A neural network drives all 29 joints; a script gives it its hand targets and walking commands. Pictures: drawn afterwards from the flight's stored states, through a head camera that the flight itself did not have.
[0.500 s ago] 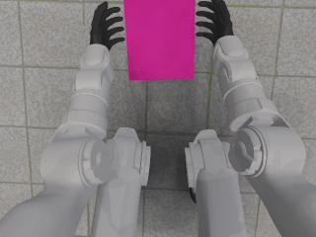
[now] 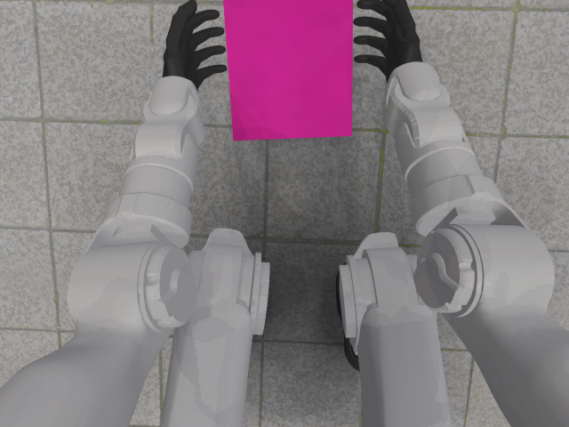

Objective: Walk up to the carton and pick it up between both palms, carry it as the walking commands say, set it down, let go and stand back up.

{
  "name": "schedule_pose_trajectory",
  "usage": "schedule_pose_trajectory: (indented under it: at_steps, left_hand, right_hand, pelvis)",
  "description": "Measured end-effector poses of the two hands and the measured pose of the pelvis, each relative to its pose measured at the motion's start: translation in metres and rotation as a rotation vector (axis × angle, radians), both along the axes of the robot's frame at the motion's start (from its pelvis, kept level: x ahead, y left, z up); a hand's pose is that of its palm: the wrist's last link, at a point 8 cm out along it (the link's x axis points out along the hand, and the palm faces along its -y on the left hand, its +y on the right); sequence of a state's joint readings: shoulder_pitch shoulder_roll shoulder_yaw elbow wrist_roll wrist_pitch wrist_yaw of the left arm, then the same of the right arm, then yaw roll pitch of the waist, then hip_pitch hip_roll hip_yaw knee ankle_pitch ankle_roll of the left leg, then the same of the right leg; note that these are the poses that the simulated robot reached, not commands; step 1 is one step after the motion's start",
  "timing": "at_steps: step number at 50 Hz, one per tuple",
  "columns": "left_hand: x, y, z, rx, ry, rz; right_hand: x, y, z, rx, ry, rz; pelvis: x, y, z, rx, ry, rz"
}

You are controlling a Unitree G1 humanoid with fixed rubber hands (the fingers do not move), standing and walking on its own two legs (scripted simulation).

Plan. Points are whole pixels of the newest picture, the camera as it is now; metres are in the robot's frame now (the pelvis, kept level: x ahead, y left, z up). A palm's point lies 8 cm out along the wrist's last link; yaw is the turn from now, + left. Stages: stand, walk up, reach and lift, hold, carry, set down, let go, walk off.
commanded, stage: set down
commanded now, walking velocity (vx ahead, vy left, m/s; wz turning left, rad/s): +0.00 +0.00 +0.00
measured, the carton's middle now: (290, 77) +0.52 +0.01 -0.28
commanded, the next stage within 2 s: let go in 2.00 s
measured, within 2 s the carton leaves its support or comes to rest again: neither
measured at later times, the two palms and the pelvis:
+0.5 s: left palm (157, 107) +0.47 +0.18 -0.19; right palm (431, 92) +0.48 -0.16 -0.20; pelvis -0.02 +0.00 +0.00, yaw +0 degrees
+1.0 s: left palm (135, 93) +0.47 +0.17 -0.11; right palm (456, 61) +0.50 -0.15 -0.11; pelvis -0.04 +0.01 +0.06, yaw -1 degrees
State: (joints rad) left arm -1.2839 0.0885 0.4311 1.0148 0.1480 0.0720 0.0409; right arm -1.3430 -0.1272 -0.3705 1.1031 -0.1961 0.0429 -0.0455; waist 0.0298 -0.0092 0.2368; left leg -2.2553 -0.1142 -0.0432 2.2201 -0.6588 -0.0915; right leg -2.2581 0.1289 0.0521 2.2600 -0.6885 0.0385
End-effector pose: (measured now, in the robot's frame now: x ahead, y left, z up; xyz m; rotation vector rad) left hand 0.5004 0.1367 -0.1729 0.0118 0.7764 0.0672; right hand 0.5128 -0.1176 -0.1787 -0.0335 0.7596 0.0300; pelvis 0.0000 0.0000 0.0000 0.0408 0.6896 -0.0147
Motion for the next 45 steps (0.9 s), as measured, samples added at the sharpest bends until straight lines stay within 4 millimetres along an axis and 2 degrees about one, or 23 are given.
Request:
schedule_pose_trajectory:
  at_steps: [8, 12, 15, 21, 26, 32, 36, 40, 45]
  left_hand:
    - [-0.006, 0.004, -0.004, 0.010, 0.003, 0.006]
    - [-0.013, 0.007, -0.010, 0.020, 0.020, 0.007]
    - [-0.020, 0.017, -0.014, 0.042, 0.028, 0.030]
    - [-0.031, 0.038, -0.019, 0.066, 0.028, 0.047]
    - [-0.030, 0.040, -0.017, 0.055, 0.016, 0.045]
    - [-0.019, 0.038, -0.004, 0.049, -0.031, 0.051]
    - [-0.014, 0.035, 0.009, 0.043, -0.072, 0.062]
    - [-0.012, 0.033, 0.025, 0.035, -0.117, 0.073]
    - [-0.021, 0.034, 0.041, 0.032, -0.127, 0.094]
  right_hand:
    - [-0.003, 0.002, -0.006, 0.001, 0.003, 0.014]
    - [-0.015, 0.001, -0.017, -0.015, 0.040, 0.028]
    - [-0.024, -0.012, -0.023, -0.051, 0.053, 0.018]
    - [-0.030, -0.044, -0.023, -0.081, 0.038, -0.030]
    - [-0.028, -0.043, -0.019, -0.067, 0.035, -0.026]
    - [-0.018, -0.028, -0.009, -0.036, -0.016, -0.031]
    - [-0.015, -0.028, 0.002, -0.035, -0.057, -0.048]
    - [-0.013, -0.034, 0.020, -0.057, -0.104, -0.061]
    - [-0.016, -0.036, 0.039, -0.070, -0.103, -0.061]
  pelvis:
    - [-0.003, 0.000, -0.002, 0.000, -0.018, 0.002]
    - [-0.005, 0.000, -0.002, 0.001, -0.031, 0.004]
    - [-0.007, 0.000, -0.001, 0.001, -0.039, 0.005]
    - [-0.014, 0.001, 0.001, -0.005, -0.049, 0.007]
    - [-0.020, 0.001, -0.002, -0.007, -0.065, 0.002]
    - [-0.022, 0.003, -0.003, -0.009, -0.070, 0.006]
    - [-0.024, 0.004, 0.001, -0.011, -0.062, 0.012]
    - [-0.029, 0.005, 0.013, -0.014, -0.116, 0.012]
    - [-0.037, 0.005, 0.037, -0.019, -0.186, 0.007]
